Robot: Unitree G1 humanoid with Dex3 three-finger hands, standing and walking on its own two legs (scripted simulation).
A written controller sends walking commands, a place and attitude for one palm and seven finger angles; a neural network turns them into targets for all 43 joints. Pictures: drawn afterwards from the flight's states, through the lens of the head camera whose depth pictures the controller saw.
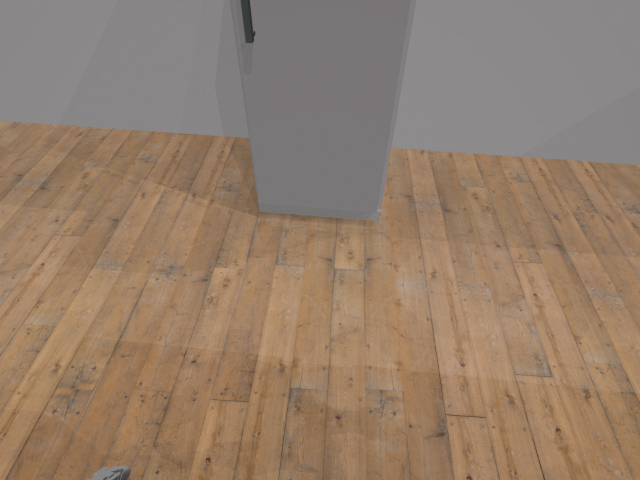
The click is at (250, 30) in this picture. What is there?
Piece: fridge door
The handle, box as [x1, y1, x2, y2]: [241, 0, 254, 42]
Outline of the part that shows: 241,0 246,42 252,42 254,31 252,30 249,0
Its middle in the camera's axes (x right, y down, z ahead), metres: -0.21 -0.72 +1.07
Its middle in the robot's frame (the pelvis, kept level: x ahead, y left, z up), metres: +1.29 +0.29 +0.19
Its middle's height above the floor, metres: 0.96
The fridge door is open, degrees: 0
